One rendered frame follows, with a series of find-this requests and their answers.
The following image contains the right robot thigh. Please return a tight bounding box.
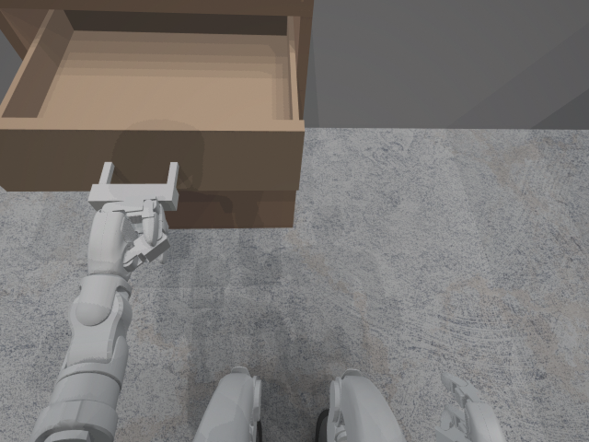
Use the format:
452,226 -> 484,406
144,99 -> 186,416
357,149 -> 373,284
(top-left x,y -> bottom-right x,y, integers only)
329,376 -> 407,442

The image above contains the handle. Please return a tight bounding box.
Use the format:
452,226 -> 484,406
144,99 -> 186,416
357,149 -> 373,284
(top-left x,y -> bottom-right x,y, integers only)
87,162 -> 179,211

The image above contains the drawer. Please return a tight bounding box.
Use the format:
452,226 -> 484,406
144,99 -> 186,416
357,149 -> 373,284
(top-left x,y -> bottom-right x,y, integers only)
0,9 -> 305,192

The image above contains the robot right hand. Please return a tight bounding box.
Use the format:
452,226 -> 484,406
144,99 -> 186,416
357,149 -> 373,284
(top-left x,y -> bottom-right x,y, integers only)
435,372 -> 506,442

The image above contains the cabinet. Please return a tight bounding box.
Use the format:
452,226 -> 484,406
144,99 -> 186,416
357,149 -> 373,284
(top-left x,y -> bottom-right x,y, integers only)
0,0 -> 314,229

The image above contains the left robot forearm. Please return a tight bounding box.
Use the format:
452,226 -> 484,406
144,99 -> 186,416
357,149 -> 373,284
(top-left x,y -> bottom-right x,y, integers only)
29,273 -> 133,442

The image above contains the robot right shin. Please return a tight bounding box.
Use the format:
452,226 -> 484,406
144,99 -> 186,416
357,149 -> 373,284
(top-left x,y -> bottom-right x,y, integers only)
327,369 -> 361,442

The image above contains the robot left hand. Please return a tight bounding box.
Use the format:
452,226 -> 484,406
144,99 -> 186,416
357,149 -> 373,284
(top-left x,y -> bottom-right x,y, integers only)
87,194 -> 171,282

